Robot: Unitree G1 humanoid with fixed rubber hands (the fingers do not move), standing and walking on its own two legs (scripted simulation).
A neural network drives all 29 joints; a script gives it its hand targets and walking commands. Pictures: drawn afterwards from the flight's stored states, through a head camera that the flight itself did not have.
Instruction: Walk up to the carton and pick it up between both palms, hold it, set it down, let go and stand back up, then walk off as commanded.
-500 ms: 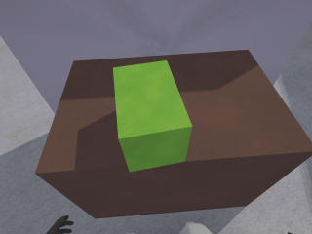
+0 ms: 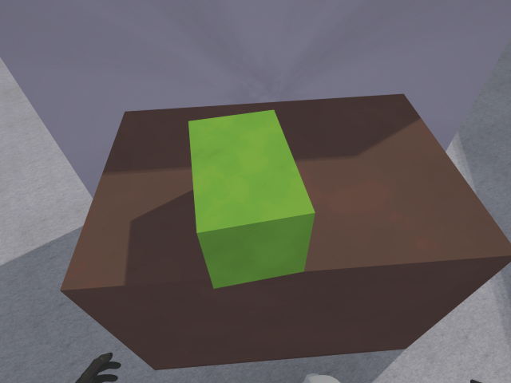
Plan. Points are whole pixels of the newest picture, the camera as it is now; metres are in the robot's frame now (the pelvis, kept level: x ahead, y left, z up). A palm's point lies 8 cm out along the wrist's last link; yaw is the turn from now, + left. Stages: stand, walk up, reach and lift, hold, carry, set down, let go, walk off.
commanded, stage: reach and lift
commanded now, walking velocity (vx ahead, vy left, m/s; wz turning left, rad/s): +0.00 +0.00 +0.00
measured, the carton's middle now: (245, 195) +0.46 +0.03 +0.02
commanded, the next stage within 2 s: none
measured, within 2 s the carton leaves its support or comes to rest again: neither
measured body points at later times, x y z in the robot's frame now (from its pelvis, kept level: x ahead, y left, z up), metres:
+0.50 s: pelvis +0.00 -0.01 +0.01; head +0.03 +0.00 +0.45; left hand +0.20 +0.26 -0.08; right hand +0.13 -0.31 -0.08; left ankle +0.01 +0.15 -0.70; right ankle +0.06 -0.12 -0.70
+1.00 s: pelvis -0.01 +0.00 +0.02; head -0.03 -0.03 +0.47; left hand +0.19 +0.24 -0.02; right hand +0.16 -0.28 -0.03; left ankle +0.01 +0.15 -0.70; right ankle +0.06 -0.12 -0.70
